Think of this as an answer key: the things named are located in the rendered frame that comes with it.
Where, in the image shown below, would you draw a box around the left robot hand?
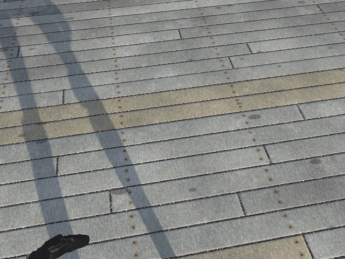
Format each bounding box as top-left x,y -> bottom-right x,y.
26,234 -> 89,259

